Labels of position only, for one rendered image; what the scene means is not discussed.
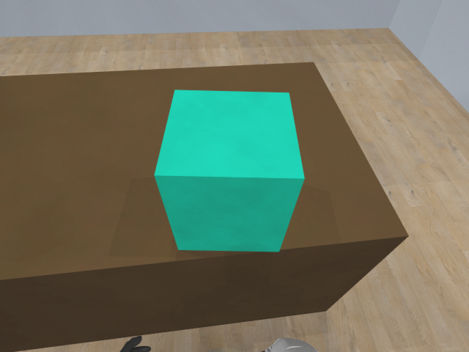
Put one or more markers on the left robot hand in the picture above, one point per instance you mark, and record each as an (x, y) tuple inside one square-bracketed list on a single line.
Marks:
[(130, 346)]

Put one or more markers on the carton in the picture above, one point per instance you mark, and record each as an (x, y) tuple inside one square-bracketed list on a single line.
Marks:
[(229, 170)]

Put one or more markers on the pedestal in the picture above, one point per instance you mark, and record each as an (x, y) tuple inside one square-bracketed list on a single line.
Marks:
[(86, 248)]

